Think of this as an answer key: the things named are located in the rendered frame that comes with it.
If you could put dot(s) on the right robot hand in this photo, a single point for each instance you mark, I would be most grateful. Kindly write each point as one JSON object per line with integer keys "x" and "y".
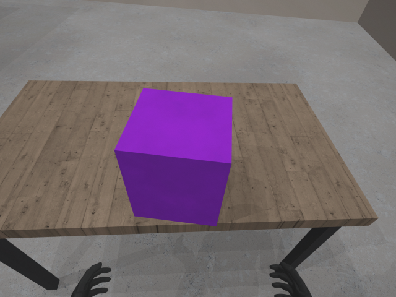
{"x": 296, "y": 286}

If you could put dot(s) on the left robot hand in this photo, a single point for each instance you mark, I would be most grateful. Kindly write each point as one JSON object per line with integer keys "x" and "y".
{"x": 83, "y": 289}

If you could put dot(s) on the table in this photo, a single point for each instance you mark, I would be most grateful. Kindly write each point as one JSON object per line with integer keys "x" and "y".
{"x": 59, "y": 175}

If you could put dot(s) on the carton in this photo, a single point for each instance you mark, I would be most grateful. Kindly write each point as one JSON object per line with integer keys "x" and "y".
{"x": 175, "y": 155}

